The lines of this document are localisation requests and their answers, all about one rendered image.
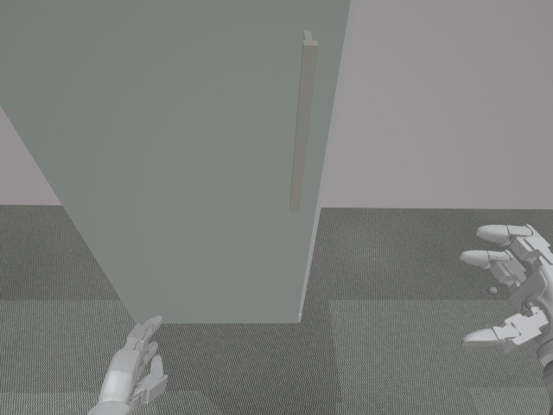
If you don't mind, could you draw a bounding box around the left robot hand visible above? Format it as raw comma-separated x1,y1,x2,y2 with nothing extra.
98,315,168,412

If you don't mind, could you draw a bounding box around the fridge door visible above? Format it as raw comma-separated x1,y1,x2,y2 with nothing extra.
0,0,351,324

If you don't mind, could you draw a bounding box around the right robot hand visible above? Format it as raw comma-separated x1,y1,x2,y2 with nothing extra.
460,224,553,353

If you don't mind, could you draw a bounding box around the handle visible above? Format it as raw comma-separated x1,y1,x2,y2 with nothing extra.
289,30,318,212

